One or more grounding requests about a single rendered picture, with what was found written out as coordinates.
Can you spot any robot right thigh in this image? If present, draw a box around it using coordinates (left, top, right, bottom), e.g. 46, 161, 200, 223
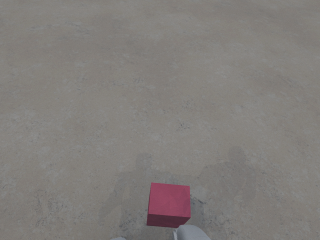
172, 225, 211, 240

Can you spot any carton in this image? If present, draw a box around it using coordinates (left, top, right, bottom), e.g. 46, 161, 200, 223
146, 182, 191, 228

